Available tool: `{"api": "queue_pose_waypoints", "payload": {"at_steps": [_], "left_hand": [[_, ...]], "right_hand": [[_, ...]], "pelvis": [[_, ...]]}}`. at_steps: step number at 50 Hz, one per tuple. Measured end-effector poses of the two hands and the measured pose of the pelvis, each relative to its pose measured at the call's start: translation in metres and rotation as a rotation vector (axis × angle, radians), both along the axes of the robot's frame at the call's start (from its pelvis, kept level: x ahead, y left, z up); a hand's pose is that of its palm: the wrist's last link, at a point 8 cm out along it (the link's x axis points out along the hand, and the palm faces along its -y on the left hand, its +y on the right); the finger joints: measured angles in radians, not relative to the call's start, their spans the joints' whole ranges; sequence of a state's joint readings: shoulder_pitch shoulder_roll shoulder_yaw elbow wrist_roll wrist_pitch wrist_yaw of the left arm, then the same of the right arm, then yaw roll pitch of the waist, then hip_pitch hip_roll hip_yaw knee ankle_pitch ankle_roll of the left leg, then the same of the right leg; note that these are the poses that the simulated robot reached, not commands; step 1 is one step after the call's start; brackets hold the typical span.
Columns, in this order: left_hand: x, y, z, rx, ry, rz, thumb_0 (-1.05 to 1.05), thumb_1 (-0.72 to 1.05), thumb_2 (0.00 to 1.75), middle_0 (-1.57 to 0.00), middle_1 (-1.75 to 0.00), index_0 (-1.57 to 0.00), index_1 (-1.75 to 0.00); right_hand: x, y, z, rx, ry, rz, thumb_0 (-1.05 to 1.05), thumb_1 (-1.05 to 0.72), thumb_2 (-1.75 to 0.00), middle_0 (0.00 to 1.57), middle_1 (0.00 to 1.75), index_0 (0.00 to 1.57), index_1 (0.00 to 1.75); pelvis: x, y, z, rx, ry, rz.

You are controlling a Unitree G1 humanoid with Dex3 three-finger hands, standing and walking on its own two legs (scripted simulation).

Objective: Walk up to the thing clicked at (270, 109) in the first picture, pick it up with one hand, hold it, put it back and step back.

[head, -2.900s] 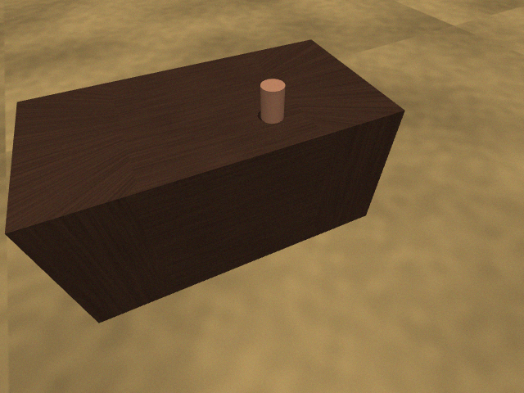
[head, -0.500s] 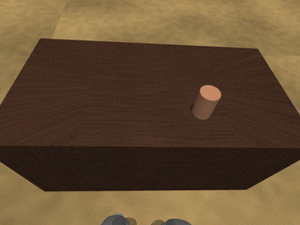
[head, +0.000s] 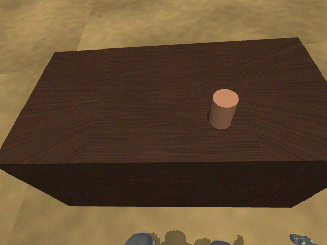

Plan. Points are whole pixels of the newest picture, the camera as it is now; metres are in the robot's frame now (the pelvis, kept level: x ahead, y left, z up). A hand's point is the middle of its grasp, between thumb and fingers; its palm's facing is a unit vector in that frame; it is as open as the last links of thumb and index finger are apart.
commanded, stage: walk up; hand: right
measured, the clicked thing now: (222, 109) +0.55 -0.16 -0.09
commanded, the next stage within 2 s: stand in 1.56 s
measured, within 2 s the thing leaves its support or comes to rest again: neither
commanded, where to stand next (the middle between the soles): +0.08 +0.04 m, yaw +0 degrees
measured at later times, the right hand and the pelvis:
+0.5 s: hand out of the picture +0.10 -0.22 -0.14, palm faces -0.04 +0.93 -0.36, open 7.4 cm; pelvis +0.00 +0.04 +0.00, yaw +1 degrees
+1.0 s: hand out of the picture +0.12 -0.21 -0.12, palm faces -0.03 +0.94 -0.33, open 7.4 cm; pelvis +0.01 +0.03 +0.03, yaw +1 degrees
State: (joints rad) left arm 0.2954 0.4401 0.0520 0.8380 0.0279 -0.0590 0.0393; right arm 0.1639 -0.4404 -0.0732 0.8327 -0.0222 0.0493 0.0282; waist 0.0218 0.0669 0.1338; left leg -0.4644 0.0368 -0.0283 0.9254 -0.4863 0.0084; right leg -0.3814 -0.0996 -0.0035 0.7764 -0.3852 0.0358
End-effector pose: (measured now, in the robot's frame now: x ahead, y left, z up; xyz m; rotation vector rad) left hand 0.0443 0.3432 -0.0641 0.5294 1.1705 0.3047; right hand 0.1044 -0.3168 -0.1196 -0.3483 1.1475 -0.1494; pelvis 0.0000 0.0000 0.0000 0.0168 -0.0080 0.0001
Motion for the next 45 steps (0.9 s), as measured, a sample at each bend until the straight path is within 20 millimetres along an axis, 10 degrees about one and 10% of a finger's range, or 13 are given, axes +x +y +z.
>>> {"api": "queue_pose_waypoints", "payload": {"at_steps": [6, 16, 45], "left_hand": [[-0.009, 0.029, -0.022, -0.013, 0.016, 0.043, 0.01, 0.9, 0.9, -0.21, -0.3, -0.2, -0.3], [-0.002, 0.004, -0.036, -0.117, -0.024, 0.04, 0.01, 0.9, 0.9, -0.21, -0.3, -0.2, -0.3], [0.047, 0.001, -0.019, -0.201, -0.04, 0.025, 0.01, 0.9, 0.9, -0.21, -0.3, -0.2, -0.3]], "right_hand": [[0.001, 0.026, 0.004, -0.02, -0.003, 0.033, 0.0, -0.9, -0.9, 0.2, 0.29, 0.2, 0.3], [-0.011, 0.033, 0.01, -0.013, -0.006, -0.01, 0.0, -0.9, -0.9, 0.21, 0.3, 0.21, 0.3], [0.003, 0.059, 0.033, 0.012, 0.007, -0.031, 0.0, -0.9, -0.9, 0.21, 0.29, 0.2, 0.3]], "pelvis": [[-0.006, 0.02, -0.008, 0.024, -0.016, 0.01], [-0.001, 0.023, -0.003, -0.047, -0.034, 0.026], [0.009, 0.037, 0.027, -0.019, -0.035, 0.017]]}}
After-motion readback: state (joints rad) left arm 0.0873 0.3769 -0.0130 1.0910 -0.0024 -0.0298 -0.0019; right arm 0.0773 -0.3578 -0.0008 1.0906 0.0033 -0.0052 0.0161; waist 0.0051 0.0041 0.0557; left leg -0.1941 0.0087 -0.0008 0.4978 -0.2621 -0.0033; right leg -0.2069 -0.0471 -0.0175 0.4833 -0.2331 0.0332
